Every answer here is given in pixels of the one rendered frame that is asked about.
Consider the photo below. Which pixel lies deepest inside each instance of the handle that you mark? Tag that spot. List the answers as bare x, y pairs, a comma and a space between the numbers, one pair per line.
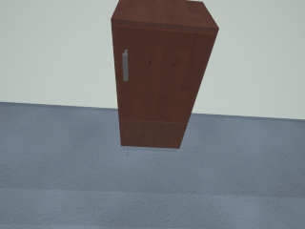
125, 65

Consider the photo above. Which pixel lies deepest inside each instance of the cupboard door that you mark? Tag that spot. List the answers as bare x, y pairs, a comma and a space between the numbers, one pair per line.
164, 69

